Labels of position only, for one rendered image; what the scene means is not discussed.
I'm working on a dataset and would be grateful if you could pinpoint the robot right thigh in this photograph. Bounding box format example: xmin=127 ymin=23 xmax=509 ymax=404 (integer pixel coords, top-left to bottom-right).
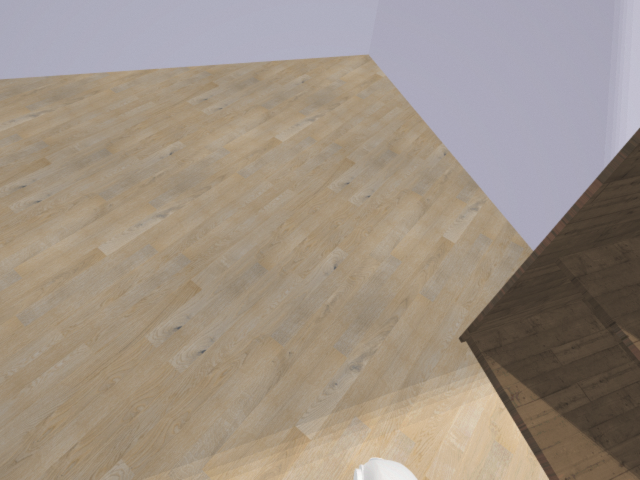
xmin=353 ymin=459 xmax=418 ymax=480

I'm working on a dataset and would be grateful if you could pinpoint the wardrobe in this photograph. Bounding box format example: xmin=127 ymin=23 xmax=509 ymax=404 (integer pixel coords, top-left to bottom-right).
xmin=459 ymin=128 xmax=640 ymax=480

